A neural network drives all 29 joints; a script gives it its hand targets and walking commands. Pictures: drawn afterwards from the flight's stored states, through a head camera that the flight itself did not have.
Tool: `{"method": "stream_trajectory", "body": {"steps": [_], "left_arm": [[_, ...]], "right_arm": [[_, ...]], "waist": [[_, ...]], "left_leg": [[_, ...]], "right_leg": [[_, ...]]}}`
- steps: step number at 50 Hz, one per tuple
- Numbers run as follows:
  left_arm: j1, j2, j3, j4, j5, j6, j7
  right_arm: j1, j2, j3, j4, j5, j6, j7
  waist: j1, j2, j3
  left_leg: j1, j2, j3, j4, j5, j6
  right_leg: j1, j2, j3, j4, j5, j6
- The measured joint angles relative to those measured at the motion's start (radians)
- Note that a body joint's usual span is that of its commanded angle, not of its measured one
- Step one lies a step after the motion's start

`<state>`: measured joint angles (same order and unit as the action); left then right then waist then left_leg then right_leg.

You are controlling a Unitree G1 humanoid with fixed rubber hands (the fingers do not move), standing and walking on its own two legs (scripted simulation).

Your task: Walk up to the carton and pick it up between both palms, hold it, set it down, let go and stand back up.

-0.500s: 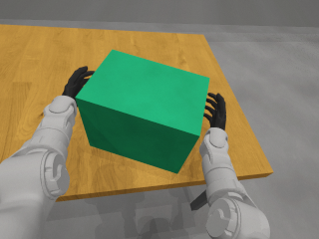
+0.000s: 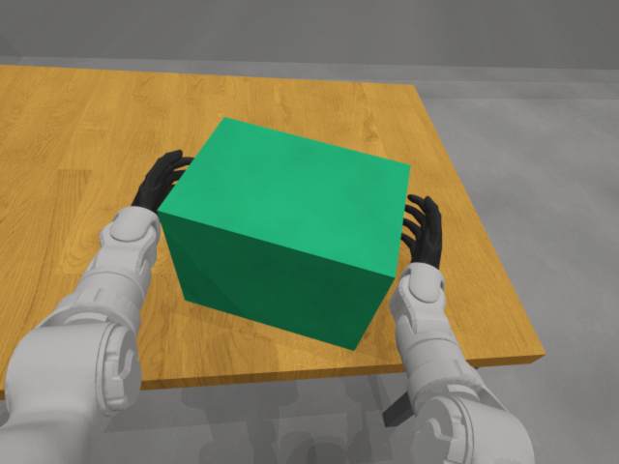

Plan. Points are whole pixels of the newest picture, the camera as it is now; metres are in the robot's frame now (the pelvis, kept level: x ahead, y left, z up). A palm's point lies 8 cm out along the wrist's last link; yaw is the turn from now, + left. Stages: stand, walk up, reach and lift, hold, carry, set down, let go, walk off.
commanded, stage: reach and lift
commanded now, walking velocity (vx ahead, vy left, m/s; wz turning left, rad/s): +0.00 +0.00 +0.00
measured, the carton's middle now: (290, 236) +0.45 -0.02 +0.02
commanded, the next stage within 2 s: none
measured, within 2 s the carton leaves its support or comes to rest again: leaves its support in 0.24 s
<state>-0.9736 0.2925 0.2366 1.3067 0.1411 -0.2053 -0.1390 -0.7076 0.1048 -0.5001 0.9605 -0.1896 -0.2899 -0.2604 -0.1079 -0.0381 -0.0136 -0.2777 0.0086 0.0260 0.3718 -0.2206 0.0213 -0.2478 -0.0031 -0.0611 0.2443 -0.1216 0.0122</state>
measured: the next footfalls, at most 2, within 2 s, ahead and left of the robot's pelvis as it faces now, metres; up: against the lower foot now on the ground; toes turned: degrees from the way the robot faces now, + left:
none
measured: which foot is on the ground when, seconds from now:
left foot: down 0.00-1.00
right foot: down 0.00-1.00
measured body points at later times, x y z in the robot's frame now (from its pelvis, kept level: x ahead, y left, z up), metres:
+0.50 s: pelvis -0.01 +0.00 +0.00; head +0.00 +0.02 +0.45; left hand +0.44 +0.16 +0.11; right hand +0.37 -0.20 +0.10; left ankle -0.03 +0.10 -0.75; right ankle -0.01 -0.13 -0.75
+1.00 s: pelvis -0.02 +0.00 +0.00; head -0.03 +0.03 +0.45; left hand +0.40 +0.16 +0.14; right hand +0.36 -0.21 +0.13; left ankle -0.03 +0.10 -0.75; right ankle -0.01 -0.13 -0.75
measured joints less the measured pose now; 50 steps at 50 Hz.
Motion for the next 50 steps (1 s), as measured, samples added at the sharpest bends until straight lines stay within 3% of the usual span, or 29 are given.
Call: {"method": "stream_trajectory", "body": {"steps": [11,23,40,50], "left_arm": [[0.062,-0.032,-0.027,-0.084,-0.035,0.038,0.018],[0.092,-0.066,-0.015,-0.152,-0.055,0.123,0.038],[0.208,-0.133,0.041,-0.469,0.011,0.365,0.037],[0.249,-0.173,0.064,-0.637,0.055,0.471,0.035]], "right_arm": [[0.048,-0.009,0.046,-0.062,0.033,0.067,-0.01],[0.062,-0.059,0.108,-0.119,0.091,0.19,0.02],[0.086,-0.098,0.183,-0.213,0.14,0.335,0.044],[0.085,-0.116,0.204,-0.256,0.158,0.371,0.059]], "waist": [[0.008,-0.006,-0.019],[0.032,0.006,0.001],[0.037,-0.012,0.042],[0.034,-0.024,0.055]], "left_leg": [[0.019,-0.003,-0.001,-0.026,0.019,-0.002],[0.126,-0.007,0.018,-0.046,0.019,0.006],[0.24,-0.01,0.013,-0.073,0.023,0.003],[0.253,-0.01,0.001,-0.068,0.027,-0.001]], "right_leg": [[0.013,-0.003,-0.004,-0.009,0.008,-0.002],[0.102,-0.008,0.015,-0.003,0.0,0.002],[0.214,-0.009,0.011,-0.018,-0.004,0.002],[0.232,-0.008,0.0,-0.015,-0.005,-0.002]]}}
